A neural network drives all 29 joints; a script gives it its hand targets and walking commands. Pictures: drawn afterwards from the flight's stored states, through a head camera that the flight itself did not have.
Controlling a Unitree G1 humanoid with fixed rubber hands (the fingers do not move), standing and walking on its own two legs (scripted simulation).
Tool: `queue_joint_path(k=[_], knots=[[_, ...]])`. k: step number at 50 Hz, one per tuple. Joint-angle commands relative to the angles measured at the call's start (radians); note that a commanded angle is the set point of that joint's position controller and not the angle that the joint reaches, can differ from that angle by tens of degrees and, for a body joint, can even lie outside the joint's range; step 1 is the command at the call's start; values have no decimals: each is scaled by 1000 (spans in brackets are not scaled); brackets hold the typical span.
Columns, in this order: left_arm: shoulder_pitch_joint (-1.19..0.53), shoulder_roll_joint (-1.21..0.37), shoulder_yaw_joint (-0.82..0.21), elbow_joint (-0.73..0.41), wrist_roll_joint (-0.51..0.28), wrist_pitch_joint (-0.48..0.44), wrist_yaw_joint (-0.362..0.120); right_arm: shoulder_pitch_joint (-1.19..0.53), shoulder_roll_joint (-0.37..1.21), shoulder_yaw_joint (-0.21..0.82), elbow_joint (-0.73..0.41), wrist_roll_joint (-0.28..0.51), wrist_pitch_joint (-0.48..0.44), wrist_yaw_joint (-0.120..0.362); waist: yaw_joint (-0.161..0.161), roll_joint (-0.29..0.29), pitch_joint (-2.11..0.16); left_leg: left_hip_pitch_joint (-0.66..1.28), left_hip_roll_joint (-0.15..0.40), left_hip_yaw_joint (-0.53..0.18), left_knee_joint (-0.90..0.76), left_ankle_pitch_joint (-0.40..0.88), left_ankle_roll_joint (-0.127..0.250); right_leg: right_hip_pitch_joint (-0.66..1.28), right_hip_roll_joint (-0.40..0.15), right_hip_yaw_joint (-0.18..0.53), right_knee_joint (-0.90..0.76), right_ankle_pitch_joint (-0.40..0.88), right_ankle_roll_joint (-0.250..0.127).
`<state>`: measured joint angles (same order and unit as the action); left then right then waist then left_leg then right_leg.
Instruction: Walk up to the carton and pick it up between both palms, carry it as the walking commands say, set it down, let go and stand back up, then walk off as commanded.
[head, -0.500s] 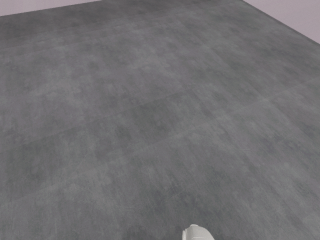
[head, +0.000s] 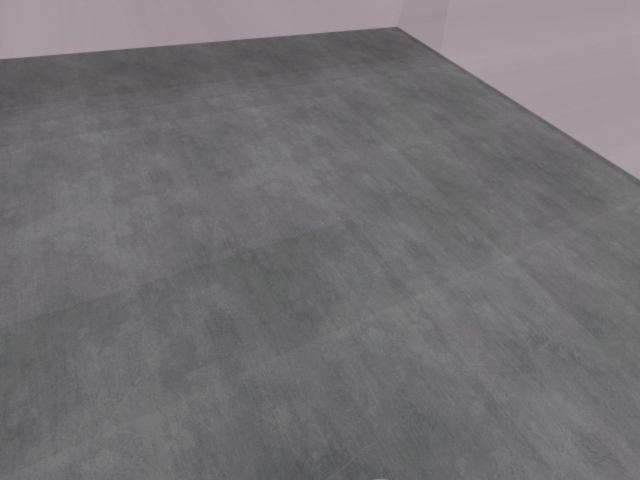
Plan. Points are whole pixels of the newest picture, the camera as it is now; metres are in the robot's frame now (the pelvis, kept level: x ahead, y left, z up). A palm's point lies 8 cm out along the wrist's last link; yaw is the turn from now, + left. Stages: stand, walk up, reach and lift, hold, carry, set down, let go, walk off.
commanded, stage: walk off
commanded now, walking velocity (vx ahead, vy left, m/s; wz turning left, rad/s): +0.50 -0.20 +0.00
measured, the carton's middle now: out of the picture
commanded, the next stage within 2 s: stand in 0.94 s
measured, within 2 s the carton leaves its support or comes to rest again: rests again in 0.48 s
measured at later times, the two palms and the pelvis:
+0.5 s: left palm (188, 415) +0.23 +0.17 -0.12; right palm (518, 384) +0.29 -0.34 -0.11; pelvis +0.21 -0.08 +0.01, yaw +0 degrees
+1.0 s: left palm (222, 254) +0.54 +0.17 -0.12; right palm (488, 323) +0.39 -0.32 -0.09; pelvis +0.45 -0.07 +0.02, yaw -1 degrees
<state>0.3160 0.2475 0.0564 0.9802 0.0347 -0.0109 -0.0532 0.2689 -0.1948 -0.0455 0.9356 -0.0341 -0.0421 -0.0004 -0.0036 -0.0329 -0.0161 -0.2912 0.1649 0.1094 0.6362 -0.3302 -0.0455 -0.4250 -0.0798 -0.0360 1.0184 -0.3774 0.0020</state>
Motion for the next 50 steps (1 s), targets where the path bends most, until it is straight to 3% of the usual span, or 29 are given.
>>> queue_joint_path(k=[1, 3, 6, 10, 12, 13, 14, 15, 16, 17, 19, 20, 22, 25, 27, 29, 32, 33, 34, 35, 36, 37, 38, 39, 40, 42, 45, 48, 50], knots=[[-99, 33, 10, -112, 2, -37, -20, 43, -184, -40, -28, 9, -22, -8, -9, 209, 153, 134, 212, -345, -502, -216, 110, -351, -64, 36, 73, 174, 32], [-109, 0, 3, -97, 6, -27, -27, 119, -135, -30, 13, 8, -47, -4, -24, 198, 111, 127, 164, -175, -464, 85, 91, -240, -47, -18, -3, 216, 48], [-222, -38, -17, -135, -4, -14, -41, 204, -136, -32, 58, 7, -53, -5, -54, 216, 121, 140, 135, -75, -447, 243, 86, -151, -10, -72, -224, 229, 54], [-314, -12, -25, -170, -8, -11, -49, 222, -199, -57, 69, 13, -35, -15, -72, 263, 112, 140, 176, -72, -448, 238, 92, 17, 8, -101, -449, 192, 26], [-271, 20, -17, -160, -4, -12, -43, 202, -213, -64, 66, 17, -25, -16, -39, 228, 85, 136, 205, -77, -398, 274, 98, 123, 12, -107, -520, 202, -2], [-193, 43, -5, -132, -3, -14, -37, 191, -210, -64, 64, 21, -22, -16, 7, 177, 48, 102, 186, -48, -307, 334, 90, 256, 26, -113, -564, 220, -16], [-52, 79, 13, -78, -1, -21, -26, 191, -183, -54, 59, 22, -21, -12, 66, 83, -38, 59, 124, 3, -117, 364, 72, 443, 52, -128, -588, 171, -32], [122, 144, 38, -34, 9, -33, -13, 196, -123, -37, 35, 11, -19, -6, 138, -74, -159, -81, 70, 33, 165, 88, 49, 652, -92, 15, -597, 52, -64], [195, 287, 64, -17, 0, -28, 6, 205, -41, -19, -18, 21, -12, -1, 156, -358, -213, -401, -72, 45, 459, -329, 29, 768, -316, 352, -752, -149, -145], [176, 249, 54, -25, -18, -24, 21, 102, -112, -31, -35, 11, -2, -6, 160, -229, -140, -466, -40, -37, 593, -286, 59, 673, -328, 392, -813, -191, -160], [3, 130, 25, -52, -14, -42, 29, 48, -112, -41, -35, 9, -16, 7, 70, -72, -8, -425, 27, -84, 580, -93, 87, 476, -244, 258, -801, 82, -137], [-48, 98, 17, -55, -12, -51, 33, 64, -113, -46, -25, 2, -14, 14, 27, -39, 11, -360, 48, -93, 527, -37, 80, 393, -203, 188, -803, 148, -119], [-87, 65, 5, -55, -5, -60, 39, 135, -91, -48, 9, -7, 3, 21, -24, -43, 11, -320, 24, -58, 518, 5, 60, 343, -171, 120, -826, 205, -134], [1, 40, -2, -9, -13, -76, 37, -3, -67, -38, -35, -3, 18, 22, 3, -64, 75, -332, 30, -41, 388, 50, 31, 295, -160, 101, -889, 239, -173], [33, 36, -7, 7, -9, -75, 34, -108, -58, -28, -71, 6, 21, 25, 18, -64, 110, -322, 15, -22, 239, 75, 25, 300, -143, 69, -894, 271, -178], [66, 57, -6, 23, -6, -71, 32, -183, -52, -17, -99, 16, 18, 25, 28, -65, 109, -254, -22, 11, 120, 80, 34, 309, -133, 32, -870, 373, -178], [100, 84, -3, 47, -9, -64, 28, -207, -71, -17, -116, 22, 11, 15, 16, -70, 92, -159, -64, 33, 55, 98, 56, 337, -147, 22, -805, 491, -171], [100, 90, -2, 55, -10, -61, 29, -196, -80, -19, -115, 20, 9, 11, 0, -60, 90, -116, -75, 38, 31, 99, 65, 335, -150, 17, -772, 519, -166], [90, 99, 2, 60, -15, -59, 31, -141, -90, -23, -99, 15, 5, 5, -39, -31, 74, -16, -98, 51, -18, 117, 73, 313, -136, -7, -695, 583, -152], [80, 109, 5, 63, -27, -58, 33, -19, -108, -34, -59, 7, -2, -1, -100, 29, 18, 178, -125, 70, -93, 167, 83, 253, -104, -53, -538, 640, -129], [64, 103, 0, 48, -37, -62, 38, 152, -174, -57, -14, -14, -14, -14, -179, 110, -70, 424, -17, -61, -125, 114, 117, 87, -59, -98, -315, 537, -86], [96, 40, -9, 2, -36, -65, 35, 277, -324, -88, -3, -20, -18, -27, -190, 329, -137, 593, 335, -545, -308, -35, 197, -174, 76, -110, 31, -5, -31], [105, 79, 14, 3, -10, -57, 36, 241, -338, -87, 5, 19, -3, -26, -148, 266, -132, 501, 377, -759, -423, -68, 240, -224, 69, 57, 185, -116, -31], [80, 83, 20, -3, -11, -48, 33, 116, -273, -70, -18, 19, -5, -23, -84, 181, -12, 385, 351, -633, -431, -113, 227, -266, 19, 82, 238, -35, -27], [48, 65, 21, -4, -11, -47, 27, 42, -197, -51, -28, 19, -15, -14, -55, 106, 54, 274, 294, -497, -433, -58, 210, -245, -19, 78, 215, 56, -24], [69, 18, 18, 11, -5, -32, 20, -8, -112, -26, -13, 17, -37, -11, -1, 130, 92, 162, 195, -290, -458, 124, 148, -168, -57, 67, 141, 150, -3], [49, -20, 10, 14, -3, -4, 1, 104, -106, -22, 41, 17, -59, -5, 7, 144, 72, 149, 142, -136, -429, 387, 115, -146, -51, 28, 99, 218, 14], [-52, -34, -1, -16, -6, 5, -13, 151, -110, -22, 56, 16, -64, -3, -3, 158, 104, 130, 114, -58, -444, 471, 114, -180, -59, -20, -16, 313, 39], [-124, -44, -13, -29, -13, 1, -12, 144, -94, -14, 54, 14, -67, 0, -13, 170, 128, 88, 82, 11, -435, 562, 100, -110, -41, -67, -186, 365, 51]])
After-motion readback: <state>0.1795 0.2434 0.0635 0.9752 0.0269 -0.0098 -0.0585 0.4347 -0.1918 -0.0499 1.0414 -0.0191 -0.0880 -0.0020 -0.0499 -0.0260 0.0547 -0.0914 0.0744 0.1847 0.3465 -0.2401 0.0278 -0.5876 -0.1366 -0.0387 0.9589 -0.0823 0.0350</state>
